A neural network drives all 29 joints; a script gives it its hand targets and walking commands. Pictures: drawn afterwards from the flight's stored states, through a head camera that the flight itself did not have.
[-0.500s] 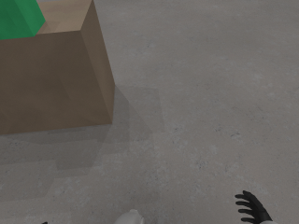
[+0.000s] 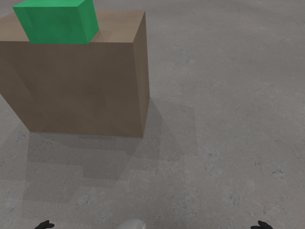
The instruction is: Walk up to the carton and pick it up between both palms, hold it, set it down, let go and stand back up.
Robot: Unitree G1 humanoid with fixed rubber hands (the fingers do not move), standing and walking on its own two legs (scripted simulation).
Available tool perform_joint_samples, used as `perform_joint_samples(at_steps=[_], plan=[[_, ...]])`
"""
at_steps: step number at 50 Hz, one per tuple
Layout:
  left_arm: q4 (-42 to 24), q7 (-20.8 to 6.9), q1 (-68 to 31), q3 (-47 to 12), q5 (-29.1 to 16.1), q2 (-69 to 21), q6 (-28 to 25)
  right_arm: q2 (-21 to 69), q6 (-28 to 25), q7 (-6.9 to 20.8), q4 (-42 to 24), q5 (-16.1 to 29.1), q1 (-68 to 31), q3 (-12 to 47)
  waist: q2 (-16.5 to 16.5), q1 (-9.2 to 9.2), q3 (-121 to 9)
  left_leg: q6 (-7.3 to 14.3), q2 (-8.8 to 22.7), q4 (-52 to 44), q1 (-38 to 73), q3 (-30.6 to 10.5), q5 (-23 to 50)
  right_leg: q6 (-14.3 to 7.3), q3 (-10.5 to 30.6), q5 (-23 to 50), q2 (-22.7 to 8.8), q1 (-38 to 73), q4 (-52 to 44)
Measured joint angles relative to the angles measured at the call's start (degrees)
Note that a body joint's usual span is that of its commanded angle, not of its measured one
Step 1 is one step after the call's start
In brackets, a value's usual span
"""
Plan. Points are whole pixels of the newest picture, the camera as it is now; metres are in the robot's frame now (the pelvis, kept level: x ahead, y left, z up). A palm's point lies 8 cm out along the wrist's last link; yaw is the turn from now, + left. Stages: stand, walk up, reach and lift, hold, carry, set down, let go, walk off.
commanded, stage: walk up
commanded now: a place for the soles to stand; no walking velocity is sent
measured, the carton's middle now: (60, 19) +1.08 +0.47 +0.15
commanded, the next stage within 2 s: none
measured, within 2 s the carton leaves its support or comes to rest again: neither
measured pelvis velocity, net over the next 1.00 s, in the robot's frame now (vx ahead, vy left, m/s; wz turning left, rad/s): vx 0.19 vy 0.12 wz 0.00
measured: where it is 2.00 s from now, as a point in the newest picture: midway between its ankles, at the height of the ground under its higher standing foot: outside the picture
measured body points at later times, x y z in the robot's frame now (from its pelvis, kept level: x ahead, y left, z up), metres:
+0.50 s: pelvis +0.06 +0.15 +0.03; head +0.04 +0.15 +0.48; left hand +0.17 +0.46 -0.05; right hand +0.11 -0.17 -0.06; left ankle +0.09 +0.19 -0.68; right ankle +0.12 +0.01 -0.62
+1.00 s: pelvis +0.19 +0.12 +0.02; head +0.18 +0.09 +0.47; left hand +0.27 +0.45 -0.04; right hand +0.30 -0.18 -0.08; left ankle +0.14 +0.20 -0.60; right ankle +0.25 +0.02 -0.68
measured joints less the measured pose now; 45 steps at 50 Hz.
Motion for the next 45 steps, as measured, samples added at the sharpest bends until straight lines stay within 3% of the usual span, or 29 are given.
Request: perform_joint_samples(at_steps=[2,5,7,10,12,15,20,29,35,40,42,43,45], plan=[[0.0,-0.2,0.0,0.0,0.0,0.0,0.0,-0.9,-0.1,0.7,-0.9,0.0,-1.7,-0.3,0.1,0.01,0.0,0.0,3.1,-3.6,-0.2,0.0,0.0,0.0,0.2,-0.3,-2.1,0.0,0.2],[0.0,-1.0,0.0,0.0,0.0,0.6,0.0,-2.0,-1.0,1.8,-1.9,0.0,-2.8,-0.6,0.3,-0.02,-0.2,-0.2,6.7,-17.3,1.6,0.1,0.8,0.0,0.3,-1.2,-5.2,0.0,0.7],[0.1,-1.6,-0.1,0.0,0.0,1.7,0.2,-1.8,-2.3,2.0,-1.8,0.0,-2.3,-0.7,-1.2,0.05,0.6,-2.0,4.8,-16.3,1.7,2.0,5.8,-0.3,3.7,-6.0,-6.3,-0.1,4.2],[0.3,-1.9,-0.1,0.0,0.0,2.1,1.5,-1.2,-3.2,1.1,-1.8,0.0,1.5,-0.7,-1.4,0.02,0.2,-1.7,3.1,-12.9,2.2,2.9,3.7,-0.4,9.2,-10.6,0.3,-3.0,19.1],[0.4,-2.1,-0.1,0.0,0.0,2.4,2.0,0.0,-3.2,0.2,-1.8,0.0,4.2,-0.7,-2.5,0.05,0.0,-1.4,2.5,-14.3,4.4,4.1,3.3,-0.4,9.6,-9.0,4.5,-4.9,26.0],[1.2,-2.9,0.0,0.0,0.0,2.4,2.3,0.9,-3.2,-1.0,-1.8,0.0,7.6,-0.7,-4.7,0.11,0.0,-1.4,1.3,-19.4,9.1,6.6,4.2,-0.4,7.6,-4.4,7.4,-6.0,28.3],[1.5,-3.9,0.0,0.0,0.0,2.5,2.3,0.9,-3.2,-2.0,-1.8,0.0,11.8,-0.7,-5.5,0.14,-1.2,-1.1,-0.2,-28.0,14.4,8.6,6.6,-0.4,3.6,-0.9,7.9,-6.0,21.8],[2.3,-4.7,0.0,0.0,0.0,3.5,2.3,0.9,-3.5,-2.2,-1.8,0.0,12.9,-0.7,-5.5,0.14,-2.5,1.8,-1.2,-34.7,16.3,9.3,8.3,-0.4,7.2,-0.7,7.9,-6.0,5.5],[3.4,-4.5,0.0,0.0,0.0,3.5,2.3,0.9,-3.5,-2.2,-1.8,0.0,13.0,-0.7,-5.7,0.05,-3.1,2.0,-1.5,-36.3,18.3,9.4,6.6,-0.4,7.6,-0.7,7.9,-6.0,-0.5],[3.5,-4.2,0.0,0.0,0.0,3.5,2.3,0.9,-3.5,-2.1,-1.8,0.0,13.2,-0.6,-5.7,-0.09,-4.3,1.4,-1.8,-35.1,19.1,9.4,3.3,-0.4,5.3,0.2,7.5,-5.9,-6.8],[3.6,-3.9,0.0,0.0,0.0,3.3,2.3,0.9,-3.2,-2.1,-1.8,0.0,12.6,-0.6,-5.2,-0.09,-4.3,0.8,-1.3,-33.0,19.1,9.4,1.1,-0.8,4.5,9.0,7.7,-5.4,-8.7],[3.7,-3.6,0.0,0.0,0.0,3.0,2.3,0.9,-2.9,-2.0,-1.8,0.0,11.8,-0.6,-4.1,-0.07,-3.8,0.6,0.0,-30.5,18.9,9.3,-0.1,-1.5,3.7,11.0,8.5,-4.9,-8.4],[3.7,-2.8,0.3,0.0,0.0,2.9,2.1,1.2,-2.4,-1.6,-1.8,0.0,9.8,-0.6,-3.2,0.08,-3.3,0.0,1.3,-21.0,15.9,9.4,-0.3,-3.2,2.9,7.3,9.4,-4.2,-6.4]])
